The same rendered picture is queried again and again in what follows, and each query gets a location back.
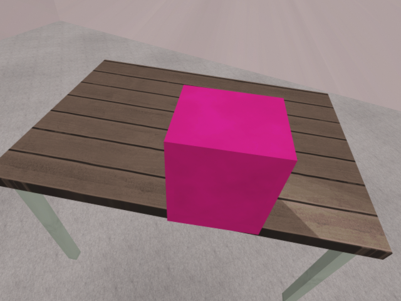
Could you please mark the carton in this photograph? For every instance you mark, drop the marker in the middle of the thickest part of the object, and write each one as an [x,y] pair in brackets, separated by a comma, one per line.
[228,156]

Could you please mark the table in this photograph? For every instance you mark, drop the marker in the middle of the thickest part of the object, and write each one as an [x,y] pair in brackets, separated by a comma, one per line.
[103,144]

